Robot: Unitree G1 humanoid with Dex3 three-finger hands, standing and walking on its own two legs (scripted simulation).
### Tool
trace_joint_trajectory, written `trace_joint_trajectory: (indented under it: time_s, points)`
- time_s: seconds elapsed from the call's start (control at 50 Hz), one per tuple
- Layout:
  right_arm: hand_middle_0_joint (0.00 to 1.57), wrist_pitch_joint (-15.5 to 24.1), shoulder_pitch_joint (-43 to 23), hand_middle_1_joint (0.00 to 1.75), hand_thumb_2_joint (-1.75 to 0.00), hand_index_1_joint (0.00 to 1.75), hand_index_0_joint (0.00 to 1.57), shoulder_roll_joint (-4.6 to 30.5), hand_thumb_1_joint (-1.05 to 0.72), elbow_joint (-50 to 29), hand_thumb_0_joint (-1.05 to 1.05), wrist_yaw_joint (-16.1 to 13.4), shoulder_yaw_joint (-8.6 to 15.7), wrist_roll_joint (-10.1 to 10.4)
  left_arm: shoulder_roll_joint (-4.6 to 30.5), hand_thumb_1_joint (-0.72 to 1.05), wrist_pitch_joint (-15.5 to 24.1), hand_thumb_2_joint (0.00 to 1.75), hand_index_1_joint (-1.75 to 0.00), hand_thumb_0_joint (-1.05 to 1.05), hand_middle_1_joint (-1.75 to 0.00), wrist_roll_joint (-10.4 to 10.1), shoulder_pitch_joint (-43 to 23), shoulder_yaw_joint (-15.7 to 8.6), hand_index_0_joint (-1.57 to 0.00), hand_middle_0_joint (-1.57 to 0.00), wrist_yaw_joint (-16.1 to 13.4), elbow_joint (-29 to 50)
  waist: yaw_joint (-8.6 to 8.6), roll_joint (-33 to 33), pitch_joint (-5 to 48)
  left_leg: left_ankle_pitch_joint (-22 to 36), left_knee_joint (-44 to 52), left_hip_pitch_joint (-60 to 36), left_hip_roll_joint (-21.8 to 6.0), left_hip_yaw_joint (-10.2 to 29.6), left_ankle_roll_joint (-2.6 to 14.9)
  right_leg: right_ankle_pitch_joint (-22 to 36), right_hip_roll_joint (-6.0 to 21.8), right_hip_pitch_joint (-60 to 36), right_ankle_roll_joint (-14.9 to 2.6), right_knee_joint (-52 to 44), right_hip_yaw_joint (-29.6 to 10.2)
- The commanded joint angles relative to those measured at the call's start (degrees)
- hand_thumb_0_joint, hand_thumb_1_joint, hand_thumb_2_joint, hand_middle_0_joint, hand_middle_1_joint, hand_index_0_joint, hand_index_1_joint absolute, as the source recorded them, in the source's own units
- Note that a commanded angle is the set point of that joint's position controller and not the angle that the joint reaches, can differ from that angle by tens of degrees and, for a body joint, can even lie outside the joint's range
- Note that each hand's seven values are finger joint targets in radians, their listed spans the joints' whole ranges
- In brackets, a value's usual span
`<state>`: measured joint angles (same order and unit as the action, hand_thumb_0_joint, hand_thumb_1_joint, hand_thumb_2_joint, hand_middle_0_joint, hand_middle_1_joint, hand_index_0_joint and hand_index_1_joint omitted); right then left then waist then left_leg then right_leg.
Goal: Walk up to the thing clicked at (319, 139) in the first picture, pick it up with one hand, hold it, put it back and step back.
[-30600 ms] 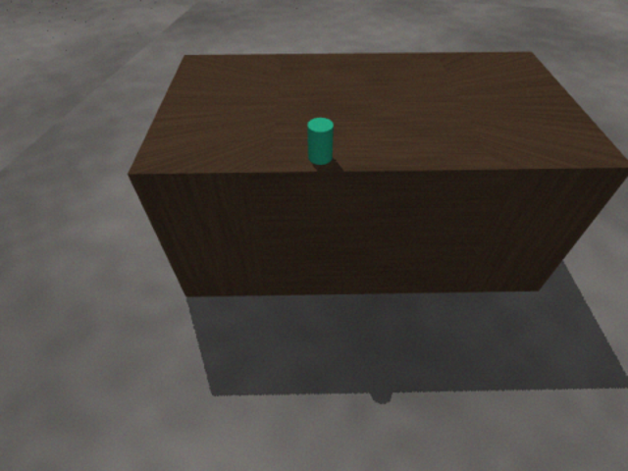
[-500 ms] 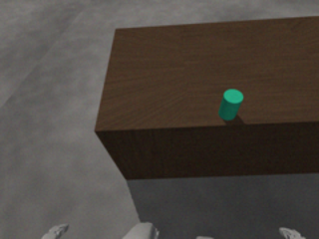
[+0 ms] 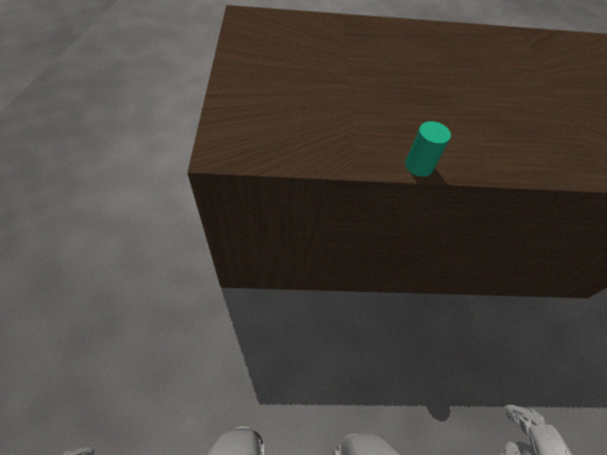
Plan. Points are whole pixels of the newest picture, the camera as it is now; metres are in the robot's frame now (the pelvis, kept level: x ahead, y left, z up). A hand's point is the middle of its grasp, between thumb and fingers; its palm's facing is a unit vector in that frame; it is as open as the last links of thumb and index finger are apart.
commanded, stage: step back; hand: right
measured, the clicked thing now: (426, 149) +0.72 -0.24 -0.11
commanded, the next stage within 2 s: stand in 2.00 s
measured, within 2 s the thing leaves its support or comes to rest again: neither
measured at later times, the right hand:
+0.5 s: hand out of the picture -0.10 -0.29 -0.16, palm faces -0.12 +0.90 -0.41, open 7.4 cm
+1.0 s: hand out of the picture -0.19 -0.34 -0.15, palm faces -0.04 +0.92 -0.38, open 7.4 cm
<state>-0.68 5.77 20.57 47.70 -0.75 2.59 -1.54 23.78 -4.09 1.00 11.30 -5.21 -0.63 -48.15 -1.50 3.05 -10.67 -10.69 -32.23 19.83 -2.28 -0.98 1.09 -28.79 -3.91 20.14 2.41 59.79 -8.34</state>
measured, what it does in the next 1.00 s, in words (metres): walks backwards: right foot, then left foot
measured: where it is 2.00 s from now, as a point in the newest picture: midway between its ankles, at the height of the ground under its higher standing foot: outside the picture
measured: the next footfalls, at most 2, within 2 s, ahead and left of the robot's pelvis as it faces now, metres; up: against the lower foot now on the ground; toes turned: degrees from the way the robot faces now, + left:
right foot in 0.10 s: -0.03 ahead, -0.15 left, +0.00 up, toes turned +0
left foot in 0.48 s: -0.15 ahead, +0.09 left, +0.00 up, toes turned +3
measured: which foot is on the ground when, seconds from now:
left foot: down 0.00-0.14, up 0.16-0.46, down 0.48-0.86, up 0.88-1.00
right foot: up 0.00-0.08, down 0.10-0.50, up 0.52-0.82, down 0.84-1.00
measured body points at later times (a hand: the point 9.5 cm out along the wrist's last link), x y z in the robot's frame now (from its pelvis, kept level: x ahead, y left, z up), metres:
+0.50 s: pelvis -0.17 -0.03 -0.02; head -0.10 -0.01 +0.43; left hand -0.04 +0.30 -0.12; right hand -0.09 -0.34 -0.14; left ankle -0.19 +0.09 -0.73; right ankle -0.07 -0.15 -0.73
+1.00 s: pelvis -0.31 -0.07 +0.00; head -0.28 -0.09 +0.45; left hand -0.28 +0.25 -0.11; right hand -0.19 -0.39 -0.12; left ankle -0.28 +0.08 -0.68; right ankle -0.32 -0.19 -0.73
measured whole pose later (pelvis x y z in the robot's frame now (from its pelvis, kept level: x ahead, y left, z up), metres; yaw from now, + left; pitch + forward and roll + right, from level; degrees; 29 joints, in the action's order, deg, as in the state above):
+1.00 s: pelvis -0.31 -0.07 +0.00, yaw +0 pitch -2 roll +1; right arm -2.7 8.7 24.0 51.7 -0.2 3.4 -0.9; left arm 20.1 -1.4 2.6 15.0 -3.4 0.2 -54.5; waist -2.3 -1.7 -4.9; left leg -24.7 -55.4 26.6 3.0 6.7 -0.3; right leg -20.4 0.8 13.7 -0.4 35.9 -2.4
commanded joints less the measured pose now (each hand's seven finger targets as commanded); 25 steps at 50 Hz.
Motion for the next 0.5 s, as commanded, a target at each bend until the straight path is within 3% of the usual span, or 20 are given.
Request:
trace_joint_trajectory:
  time_s: [0.0, 0.02, 0.04, 0.06, 0.08, 0.1, 0.12, 0.14, 0.16, 0.2, 0.22, 0.24, 0.3, 0.34, 0.38, 0.4, 0.42, 0.44, 0.46, 0.48]
  points:
    - [0.20, -0.12, 1.94, 0.30, -0.90, 0.30, 0.20, 16.69, -0.90, -4.13, 0.00, -0.93, 4.65, -0.30, 7.91, 0.90, 2.07, 0.90, -0.30, 0.00, -0.30, 0.19, 1.87, -1.99, -0.20, -0.20, 0.00, 3.99, 2.57, -15.59, 16.28, 15.67, 5.25, -15.72, -12.74, 12.17, 12.06, 0.70, 3.13, -0.46, -0.57, -16.30, 5.15]
    - [0.20, -0.51, 0.86, 0.30, -0.90, 0.30, 0.20, 17.42, -0.90, -4.52, 0.00, -0.83, 4.81, -0.33, 8.33, 0.90, 2.07, 0.90, -0.30, 0.00, -0.30, 0.20, 3.72, -2.18, -0.20, -0.20, 0.25, 2.82, 2.16, -16.77, 16.59, 12.49, 5.45, -13.02, -12.91, 12.92, 11.42, 2.02, 3.30, -3.43, -1.21, -20.45, 6.03]
    - [0.20, -0.80, -1.16, 0.30, -0.90, 0.30, 0.20, 17.98, -0.90, -4.86, 0.00, -0.80, 5.02, -0.03, 8.04, 0.90, 2.14, 0.90, -0.30, 0.00, -0.30, 0.21, 7.25, -2.18, -0.20, -0.20, 0.35, 1.49, 0.25, -16.80, 17.55, 10.52, 4.17, -11.43, -12.88, 12.15, 10.43, 6.39, 4.08, -6.64, -2.27, -26.58, 6.32]
    - [0.20, -1.22, -2.52, 0.30, -0.90, 0.30, 0.20, 18.22, -0.90, -5.09, 0.00, -0.67, 4.99, 0.12, 7.94, 0.90, 2.29, 0.90, -0.30, 0.00, -0.30, 0.48, 10.59, -2.40, -0.20, -0.20, 0.42, -0.50, -1.41, -15.83, 18.09, 7.62, 2.56, -6.70, -11.68, 10.73, 9.01, 12.10, 3.79, -12.16, -3.33, -32.73, 8.58]
    - [0.20, -1.51, -3.07, 0.30, -0.90, 0.30, 0.20, 16.66, -0.90, -5.18, 0.00, -0.46, 4.36, 0.52, 9.34, 0.90, 2.43, 0.90, -0.30, 0.00, -0.30, 0.93, 10.77, -2.94, -0.20, -0.20, 0.41, -0.91, -1.77, -12.04, 16.38, 1.16, 0.62, -1.72, -8.56, 9.45, 6.17, 13.71, 3.91, -13.58, -4.46, -34.77, 6.42]
    - [0.20, -1.58, -2.08, 0.30, -0.90, 0.30, 0.20, 13.50, -0.90, -5.62, 0.00, -0.46, 3.57, 0.99, 12.83, 0.90, 2.59, 0.90, -0.30, 0.00, -0.30, 1.83, 9.01, -3.97, -0.20, -0.20, 0.56, 0.02, -0.83, -1.60, 13.24, -9.72, -7.08, 7.48, -1.99, 7.76, 2.64, 7.03, 11.55, -12.40, -6.71, -38.99, -8.33]
    - [0.20, -1.47, -2.00, 0.30, -0.90, 0.30, 0.20, 11.57, -0.90, -6.44, 0.00, -0.96, 3.25, 1.14, 18.56, 0.90, 2.47, 0.90, -0.30, 0.00, -0.30, 1.73, 3.60, -5.18, -0.20, -0.20, 0.75, 2.90, -1.04, 11.72, 9.41, -21.66, -19.45, 12.40, 8.01, 4.47, -1.10, -0.45, 22.20, -2.86, -13.30, -44.90, -21.16]
    - [0.20, -1.81, -2.75, 0.30, -0.90, 0.30, 0.20, 14.38, -0.90, -5.66, 0.00, -1.71, 4.46, 0.70, 21.60, 0.90, 2.34, 0.90, -0.30, 0.00, -0.30, 2.15, -1.46, -5.46, -0.20, -0.20, 0.55, 5.05, -2.64, 14.65, 5.12, -24.57, -31.32, 7.36, 5.91, 9.09, -2.17, -4.14, 29.14, 11.45, -19.83, -49.19, -27.50]
    - [0.20, -1.72, -1.07, 0.30, -0.90, 0.30, 0.20, 16.16, -0.90, -4.22, 0.00, -1.49, 4.89, 0.92, 19.23, 0.90, 2.50, 0.90, -0.30, 0.00, -0.30, 1.89, -5.13, -4.84, -0.20, -0.20, 0.31, 6.01, -0.28, 12.57, 2.13, -21.23, -34.54, 4.41, 4.76, 11.35, -1.82, -6.41, 27.73, 16.79, -18.57, -49.52, -24.46]
    - [0.20, -1.54, 3.87, 0.30, -0.90, 0.30, 0.20, 14.78, -0.90, -1.38, 0.00, -0.88, 4.27, 1.44, 12.72, 0.90, 2.74, 0.90, -0.30, 0.00, -0.30, 1.45, -10.13, -3.32, -0.20, -0.20, 0.00, 6.99, 3.41, 4.74, 3.03, -14.35, -37.11, 5.02, 8.99, 11.02, -1.30, 7.44, 16.39, 9.52, -12.49, -42.51, -5.41]
    - [0.20, -1.21, 5.71, 0.30, -0.90, 0.30, 0.20, 13.05, -0.90, -1.04, 0.00, -1.03, 3.65, 1.38, 11.22, 0.90, 2.77, 0.90, -0.30, 0.00, -0.30, 1.62, -10.47, -3.36, -0.20, -0.20, -0.18, 7.09, 4.07, 5.99, 5.41, -13.52, -36.58, 6.74, 9.56, 10.11, -1.42, 13.61, 14.08, 4.22, -10.82, -40.20, -1.74]
    - [0.20, -0.76, 6.07, 0.30, -0.90, 0.30, 0.20, 12.57, -0.90, -1.05, 0.00, -1.26, 3.27, 1.08, 10.93, 0.90, 2.82, 0.90, -0.30, 0.00, -0.30, 1.69, -8.36, -3.56, -0.20, -0.20, -0.18, 6.93, 2.74, 6.48, 7.64, -14.00, -36.60, 7.53, 9.70, 9.62, -2.02, 18.80, 13.43, 0.15, -10.77, -38.05, -0.96]
    - [0.20, 0.27, 4.37, 0.30, -0.90, 0.30, 0.20, 11.63, -0.90, -2.25, 0.00, -1.62, 2.41, 0.90, 9.96, 0.90, 2.67, 0.90, -0.30, 0.00, -0.30, 1.80, -1.23, -3.19, -0.20, -0.20, -0.85, 6.67, -1.42, 7.85, 10.99, -18.38, -26.86, 12.64, 7.91, 6.79, -3.11, 33.14, 15.72, -15.41, -13.26, -32.99, -1.90]
    - [0.20, 0.72, 4.37, 0.30, -0.90, 0.30, 0.20, 10.76, -0.90, -2.92, 0.00, -1.79, 2.12, 0.44, 10.63, 0.90, 2.39, 0.90, -0.30, 0.00, -0.30, 1.65, -0.63, -3.53, -0.20, -0.20, -1.47, 6.98, -1.84, 9.86, 13.68, -21.50, -18.95, 11.52, 4.30, 5.90, -2.98, 41.37, 19.54, -21.35, -14.92, -30.16, -3.79]
    - [0.20, 1.04, 6.01, 0.30, -0.90, 0.30, 0.20, 10.69, -0.90, -2.35, 0.00, -1.62, 2.31, 0.16, 10.34, 0.90, 1.87, 0.90, -0.30, 0.00, -0.30, 1.22, -0.63, -3.29, -0.20, -0.20, -1.59, 7.61, -1.78, 9.84, 15.91, -18.99, -7.18, 7.52, 3.02, 3.76, -2.17, 46.05, 19.13, -23.51, -13.97, -26.18, -2.89]
    - [0.20, 1.08, 7.86, 0.30, -0.90, 0.30, 0.20, 10.81, -0.90, -1.40, 0.00, -1.47, 2.59, 0.09, 11.08, 0.90, 1.55, 0.90, -0.30, 0.00, -0.30, 0.85, -1.30, -3.16, -0.20, -0.20, -1.47, 7.79, -1.20, 9.65, 16.74, -14.27, -1.16, 3.06, 3.22, 2.31, -1.57, 46.21, 18.26, -21.76, -12.89, -23.68, -1.94]
    - [0.20, 1.13, 10.65, 0.30, -0.90, 0.30, 0.20, 11.10, -0.90, -0.25, 0.00, -1.42, 3.04, -0.08, 11.45, 0.90, 1.07, 0.90, -0.30, 0.00, -0.30, 0.49, -3.53, -2.85, -0.20, -0.20, -1.26, 8.29, 0.73, 8.09, 17.32, -6.44, 7.18, -2.10, 3.54, 1.02, -0.84, 43.41, 17.10, -18.29, -11.41, -20.79, -0.26]
    - [0.20, 1.04, 12.03, 0.30, -0.90, 0.30, 0.20, 12.12, -0.90, 0.80, 0.00, -1.43, 3.62, -0.13, 10.55, 0.90, 0.50, 0.90, -0.30, 0.00, -0.30, 0.28, -4.79, -2.18, -0.20, -0.20, -0.92, 8.83, 1.43, 4.86, 16.52, 2.43, 11.67, -6.18, 3.81, 1.02, -0.59, 36.63, 15.51, -13.19, -9.35, -19.56, 0.44]
    - [0.20, 1.02, 11.10, 0.30, -0.90, 0.30, 0.20, 15.21, -0.90, 0.59, 0.00, -1.48, 4.49, -0.66, 8.51, 0.90, 0.32, 0.90, -0.30, 0.00, -0.30, 0.11, -3.66, -1.57, -0.20, -0.20, -0.61, 9.45, 0.51, -2.64, 16.74, 8.91, 11.64, -11.72, -3.43, 11.26, 1.68, 25.62, 11.63, -4.04, -6.87, -15.38, 2.42]
    - [0.20, 0.66, 8.73, 0.30, -0.90, 0.30, 0.20, 21.14, -0.90, -0.24, 0.00, -1.28, 5.44, -1.03, 6.42, 0.90, 0.35, 0.90, -0.30, 0.00, -0.30, -0.49, -3.52, -0.91, -0.20, -0.20, -0.56, 9.66, 0.13, -15.82, 14.57, 17.33, 12.53, -13.97, -15.52, 27.62, 7.85, 1.33, 1.44, 9.13, -3.79, -5.27, 7.75]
